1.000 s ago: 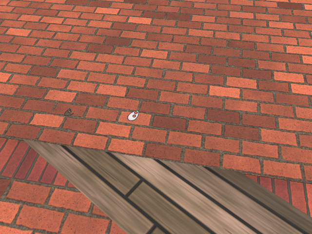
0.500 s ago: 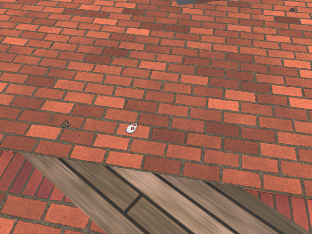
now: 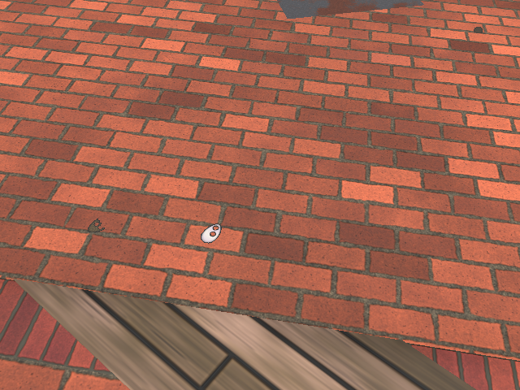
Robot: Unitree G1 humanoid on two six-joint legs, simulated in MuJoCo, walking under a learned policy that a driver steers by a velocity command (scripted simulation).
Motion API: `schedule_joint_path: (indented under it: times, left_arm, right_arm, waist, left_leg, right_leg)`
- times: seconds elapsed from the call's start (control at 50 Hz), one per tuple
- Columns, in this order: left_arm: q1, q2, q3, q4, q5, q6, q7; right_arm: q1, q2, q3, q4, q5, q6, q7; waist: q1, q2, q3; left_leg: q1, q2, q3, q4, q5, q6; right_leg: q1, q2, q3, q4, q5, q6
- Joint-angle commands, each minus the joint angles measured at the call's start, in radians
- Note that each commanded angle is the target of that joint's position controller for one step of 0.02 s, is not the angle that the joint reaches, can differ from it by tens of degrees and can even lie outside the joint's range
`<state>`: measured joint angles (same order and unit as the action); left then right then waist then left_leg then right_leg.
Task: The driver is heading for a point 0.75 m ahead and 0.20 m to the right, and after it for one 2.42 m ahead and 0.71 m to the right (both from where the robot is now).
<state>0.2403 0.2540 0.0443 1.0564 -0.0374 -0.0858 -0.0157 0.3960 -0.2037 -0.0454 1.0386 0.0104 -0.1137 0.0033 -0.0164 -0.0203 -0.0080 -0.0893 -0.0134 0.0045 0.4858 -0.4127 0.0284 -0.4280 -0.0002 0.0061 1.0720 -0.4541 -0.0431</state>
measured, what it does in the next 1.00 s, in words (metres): walks ahead, turning right: right foot, then left foot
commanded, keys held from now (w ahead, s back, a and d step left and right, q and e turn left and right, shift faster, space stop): w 0.02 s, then w+e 0.78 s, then w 0.18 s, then no key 0.02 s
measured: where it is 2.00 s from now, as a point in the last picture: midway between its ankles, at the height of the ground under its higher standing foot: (343, 311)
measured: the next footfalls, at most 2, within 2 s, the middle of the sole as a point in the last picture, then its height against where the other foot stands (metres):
right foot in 0.28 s outside the picture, level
left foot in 0.78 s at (258, 350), level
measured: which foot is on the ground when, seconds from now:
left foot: down 0.00-0.28, up 0.30-0.76, down 0.78-1.00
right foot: up 0.00-0.26, down 0.28-0.78, up 0.80-1.00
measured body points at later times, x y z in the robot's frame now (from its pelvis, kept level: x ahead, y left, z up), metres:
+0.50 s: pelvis +0.26 -0.06 +0.01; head +0.28 -0.07 +0.46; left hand +0.37 +0.18 -0.13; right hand +0.34 -0.35 -0.11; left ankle +0.32 +0.11 -0.65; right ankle +0.28 -0.12 -0.73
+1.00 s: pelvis +0.54 -0.08 +0.01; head +0.56 -0.09 +0.46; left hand +0.78 +0.11 -0.10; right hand +0.47 -0.35 -0.11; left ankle +0.58 +0.02 -0.73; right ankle +0.49 -0.22 -0.66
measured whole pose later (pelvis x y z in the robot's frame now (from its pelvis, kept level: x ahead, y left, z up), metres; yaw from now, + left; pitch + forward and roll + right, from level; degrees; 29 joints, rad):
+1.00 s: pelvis +0.54 -0.08 +0.01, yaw -27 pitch +2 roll +2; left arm 0.25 0.30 0.07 0.75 -0.02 -0.02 0.01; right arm 0.31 -0.25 -0.06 0.85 0.01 -0.12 0.03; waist -0.04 -0.03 0.00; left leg -0.19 -0.04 0.04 0.37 -0.20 0.03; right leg -0.57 -0.04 0.08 1.07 -0.31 -0.05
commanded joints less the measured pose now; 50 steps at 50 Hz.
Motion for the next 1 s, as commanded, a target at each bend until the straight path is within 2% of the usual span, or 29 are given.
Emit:
schedule_joint_path:
  times: [0.02,0.06,0.12,0.18,0.22,0.28,0.3,0.32,0.34,0.36,0.38,0.4,0.42,0.46,0.52,0.6,0.66,0.7,0.74,0.76,0.78,0.8,0.82,0.84,0.86,0.88,0.9,0.94,1.0]
  left_arm:
    - [-0.230,0.054,0.009,-0.148,-0.009,-0.038,-0.012]
    - [-0.233,0.020,0.001,-0.161,-0.004,-0.026,-0.024]
    - [-0.336,-0.027,-0.019,-0.208,0.012,-0.005,-0.036]
    - [-0.370,0.021,-0.010,-0.248,0.006,0.015,-0.035]
    - [-0.345,0.059,0.009,-0.261,0.008,0.015,-0.039]
    - [-0.019,0.152,0.072,-0.175,0.001,0.033,-0.040]
    - [0.120,0.221,0.095,-0.155,0.005,0.047,-0.025]
    - [0.132,0.243,0.085,-0.157,0.014,0.042,-0.030]
    - [0.115,0.176,0.070,-0.153,0.014,0.029,-0.029]
    - [0.046,0.152,0.062,-0.166,0.017,0.014,-0.028]
    - [-0.041,0.131,0.052,-0.194,0.020,0.001,-0.032]
    - [-0.098,0.109,0.044,-0.213,0.033,-0.006,-0.035]
    - [-0.120,0.094,0.037,-0.226,0.043,-0.007,-0.032]
    - [-0.107,0.095,0.034,-0.229,0.030,-0.003,-0.019]
    - [-0.017,0.143,0.043,-0.224,0.030,-0.001,0.013]
    - [0.085,0.150,0.047,-0.215,0.017,0.014,0.034]
    - [0.126,0.149,0.050,-0.210,0.015,0.024,0.032]
    - [0.121,0.132,0.047,-0.226,0.030,0.027,0.033]
    - [0.091,0.128,0.049,-0.258,0.026,0.034,0.034]
    - [0.078,0.131,0.047,-0.274,0.018,0.040,0.033]
    - [0.082,0.108,0.038,-0.279,0.024,0.040,0.031]
    - [0.189,0.045,0.021,-0.281,0.039,0.039,0.028]
    - [0.320,-0.002,-0.001,-0.297,0.005,0.026,0.021]
    - [0.244,0.125,0.025,-0.286,-0.013,0.021,0.028]
    - [0.119,0.177,0.040,-0.304,-0.005,0.029,0.034]
    - [0.073,0.163,0.040,-0.315,0.011,0.039,0.037]
    - [0.062,0.138,0.041,-0.328,0.021,0.043,0.032]
    - [0.063,0.096,0.038,-0.343,0.011,0.051,0.024]
    - [-0.018,0.060,0.025,-0.394,0.034,0.053,0.016]
  right_arm:
    - [0.179,-0.106,-0.006,0.028,-0.004,0.014,0.004]
    - [0.127,-0.074,0.009,0.010,-0.015,0.031,-0.007]
    - [0.063,-0.125,0.006,-0.021,-0.025,0.023,-0.030]
    - [0.099,-0.174,-0.013,0.004,-0.005,0.006,-0.036]
    - [0.089,-0.180,-0.020,0.002,-0.002,0.007,-0.036]
    - [0.054,-0.201,-0.027,-0.026,-0.019,0.041,-0.042]
    - [0.058,-0.171,-0.014,-0.057,-0.036,0.034,-0.037]
    - [0.184,-0.016,0.030,-0.075,-0.027,0.004,-0.010]
    - [0.046,-0.108,0.007,-0.097,0.010,-0.034,-0.001]
    - [-0.046,-0.157,-0.007,-0.144,0.036,-0.053,-0.001]
    - [-0.090,-0.175,-0.013,-0.155,0.028,-0.062,-0.012]
    - [-0.093,-0.185,-0.027,-0.156,0.013,-0.059,-0.023]
    - [-0.065,-0.178,-0.031,-0.164,0.005,-0.045,-0.027]
    - [-0.071,-0.157,-0.036,-0.187,-0.007,-0.019,-0.033]
    - [-0.224,-0.149,-0.035,-0.258,-0.027,-0.003,-0.045]
    - [-0.402,-0.119,-0.023,-0.323,-0.033,-0.017,-0.027]
    - [-0.451,-0.116,-0.019,-0.359,-0.013,-0.024,-0.011]
    - [-0.399,-0.162,-0.032,-0.350,-0.010,-0.036,0.004]
    - [-0.364,-0.196,-0.042,-0.348,-0.009,-0.052,0.015]
    - [-0.327,-0.193,-0.045,-0.341,-0.007,-0.054,0.008]
    - [-0.211,-0.230,-0.059,-0.324,-0.013,-0.059,0.001]
    - [-0.087,-0.309,-0.077,-0.316,-0.019,-0.056,-0.001]
    - [0.004,-0.341,-0.088,-0.276,-0.007,-0.038,0.006]
    - [-0.011,-0.233,-0.067,-0.290,0.002,-0.035,0.009]
    - [-0.056,-0.182,-0.051,-0.293,0.001,-0.031,0.007]
    - [-0.111,-0.165,-0.039,-0.296,-0.009,-0.027,0.014]
    - [-0.148,-0.150,-0.034,-0.293,-0.011,-0.025,0.018]
    - [-0.170,-0.140,-0.031,-0.278,-0.009,-0.027,0.025]
    - [-0.147,-0.191,-0.043,-0.254,-0.003,-0.025,0.025]
  waist:
    - [-0.056,0.090,0.117]
    - [-0.031,0.117,0.131]
    - [-0.029,0.121,0.158]
    - [-0.009,0.139,0.163]
    - [0.025,0.143,0.109]
    - [0.189,0.156,-0.091]
    - [0.219,0.004,-0.175]
    - [0.096,-0.234,-0.333]
    - [0.149,-0.133,-0.263]
    - [0.122,-0.092,-0.109]
    - [0.076,0.037,-0.044]
    - [0.032,0.063,-0.012]
    - [-0.007,0.035,-0.014]
    - [-0.029,0.001,0.017]
    - [0.012,-0.012,0.073]
    - [0.079,-0.023,0.063]
    - [0.097,-0.046,0.023]
    - [0.061,-0.064,-0.030]
    - [0.023,-0.072,-0.020]
    - [-0.008,-0.073,-0.009]
    - [-0.068,-0.054,-0.086]
    - [-0.054,0.139,-0.244]
    - [-0.021,0.433,-0.344]
    - [-0.058,0.265,-0.235]
    - [-0.077,0.133,-0.097]
    - [-0.053,0.057,-0.024]
    - [-0.021,0.065,0.016]
    - [0.015,0.105,0.043]
    - [0.013,0.078,0.048]
  left_leg:
    - [0.393,0.334,-0.336,-0.217,0.617,0.188]
    - [0.259,0.266,-0.194,-0.291,0.603,0.145]
    - [-0.031,0.179,-0.022,-0.402,0.501,0.115]
    - [0.026,0.234,0.023,-0.422,0.606,0.113]
    - [0.135,0.259,0.059,-0.308,0.921,0.087]
    - [0.084,0.228,0.118,0.181,1.208,0.027]
    - [-0.181,0.162,0.123,0.522,0.827,-0.004]
    - [-0.515,-0.043,-0.001,0.889,-0.119,-0.043]
    - [-0.607,-0.011,-0.148,0.989,-0.112,-0.002]
    - [-0.671,0.031,-0.128,0.970,-0.022,0.020]
    - [-0.612,0.080,-0.125,0.894,0.069,0.027]
    - [-0.549,0.107,-0.119,0.825,0.107,0.024]
    - [-0.483,0.133,-0.131,0.780,0.127,0.017]
    - [-0.456,0.152,-0.111,0.668,0.123,-0.012]
    - [-0.514,0.138,-0.077,0.458,0.282,-0.065]
    - [-0.468,0.071,-0.068,0.138,0.551,-0.067]
    - [-0.366,0.024,-0.064,0.071,0.575,-0.075]
    - [-0.326,0.028,-0.101,0.159,0.556,-0.056]
    - [-0.318,0.017,-0.100,0.097,0.383,-0.027]
    - [-0.239,-0.015,-0.053,-0.014,0.273,-0.023]
    - [-0.046,0.059,-0.113,-0.040,0.300,0.023]
    - [0.248,0.269,-0.319,-0.002,0.313,0.129]
    - [0.470,0.453,-0.761,-0.123,0.126,0.299]
    - [0.390,0.439,-0.784,-0.188,-0.011,0.274]
    - [0.252,0.397,-0.630,-0.192,0.062,0.235]
    - [0.107,0.355,-0.504,-0.207,0.193,0.224]
    - [0.016,0.313,-0.428,-0.233,0.228,0.219]
    - [-0.072,0.246,-0.301,-0.295,0.248,0.189]
    - [-0.074,0.243,-0.209,-0.321,0.509,0.215]
  right_leg:
    - [-0.641,-0.086,0.009,0.150,0.052,-0.025]
    - [-0.521,-0.089,-0.029,0.022,0.165,-0.012]
    - [-0.191,-0.037,-0.098,-0.316,0.424,0.009]
    - [-0.100,-0.013,-0.089,-0.433,0.470,-0.035]
    - [-0.045,0.025,-0.105,-0.466,0.444,-0.080]
    - [0.366,0.097,-0.119,-0.472,0.386,-0.143]
    - [0.634,-0.072,0.170,-0.486,0.307,-0.204]
    - [0.860,-0.330,0.765,-0.682,0.018,-0.398]
    - [0.789,-0.303,0.829,-0.814,-0.036,-0.347]
    - [0.645,-0.282,0.691,-0.838,0.024,-0.305]
    - [0.470,-0.243,0.576,-0.858,0.140,-0.277]
    - [0.337,-0.201,0.485,-0.870,0.228,-0.263]
    - [0.258,-0.168,0.427,-0.886,0.265,-0.258]
    - [0.154,-0.139,0.363,-0.913,0.256,-0.257]
    - [0.079,-0.112,0.322,-0.940,0.259,-0.248]
    - [0.104,-0.060,0.278,-0.883,0.339,-0.183]
    - [0.130,-0.058,0.296,-0.826,0.363,-0.168]
    - [0.209,-0.103,0.363,-0.724,0.438,-0.169]
    - [0.279,-0.118,0.418,-0.649,0.482,-0.165]
    - [0.264,-0.080,0.425,-0.595,0.511,-0.149]
    - [0.225,-0.034,0.401,-0.414,0.508,-0.117]
    - [0.058,0.056,0.297,-0.123,0.188,-0.069]
    - [-0.266,0.139,0.185,0.162,-0.154,-0.024]
    - [-0.377,0.054,0.198,0.264,-0.092,-0.022]
    - [-0.393,0.021,0.177,0.294,0.011,-0.019]
    - [-0.349,-0.011,0.161,0.277,0.071,-0.012]
    - [-0.316,-0.044,0.171,0.218,0.111,-0.014]
    - [-0.241,-0.080,0.143,0.082,0.132,-0.017]
    - [-0.239,-0.092,0.087,-0.144,0.184,0.000]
